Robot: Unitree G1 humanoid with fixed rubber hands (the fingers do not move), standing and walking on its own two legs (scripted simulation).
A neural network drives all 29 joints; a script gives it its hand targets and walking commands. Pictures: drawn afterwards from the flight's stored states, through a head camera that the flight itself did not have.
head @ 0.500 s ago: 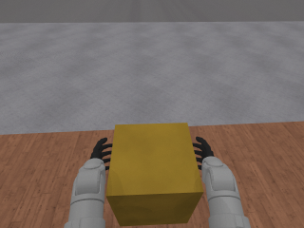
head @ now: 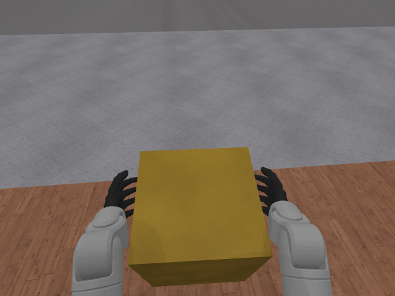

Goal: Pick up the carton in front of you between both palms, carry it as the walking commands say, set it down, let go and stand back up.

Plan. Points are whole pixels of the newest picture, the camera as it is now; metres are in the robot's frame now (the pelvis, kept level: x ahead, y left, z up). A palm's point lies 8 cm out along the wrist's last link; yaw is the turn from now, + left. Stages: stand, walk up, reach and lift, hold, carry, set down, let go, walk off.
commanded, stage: carry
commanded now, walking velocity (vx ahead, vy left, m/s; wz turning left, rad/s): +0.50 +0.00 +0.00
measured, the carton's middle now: (197, 222) +0.29 +0.01 +0.03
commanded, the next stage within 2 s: none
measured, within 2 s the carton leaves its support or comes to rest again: neither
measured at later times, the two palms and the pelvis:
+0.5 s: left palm (139, 134) +0.49 +0.15 +0.11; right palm (259, 136) +0.47 -0.16 +0.12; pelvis +0.26 +0.01 +0.02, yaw -1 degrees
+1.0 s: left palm (159, 83) +0.79 +0.13 +0.11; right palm (242, 82) +0.81 -0.18 +0.11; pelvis +0.58 -0.04 +0.03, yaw +2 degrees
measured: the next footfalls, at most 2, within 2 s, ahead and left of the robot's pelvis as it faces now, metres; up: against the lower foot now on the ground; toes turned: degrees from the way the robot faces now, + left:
left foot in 0.20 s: +0.18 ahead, +0.09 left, +0.00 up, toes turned +8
right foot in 0.62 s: +0.54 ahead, -0.11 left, +0.00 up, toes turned -10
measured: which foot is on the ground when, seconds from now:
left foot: down 0.00-0.06, up 0.08-0.18, down 0.20-0.66, up 0.68-1.00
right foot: down 0.00-0.22, up 0.24-0.60, down 0.62-1.00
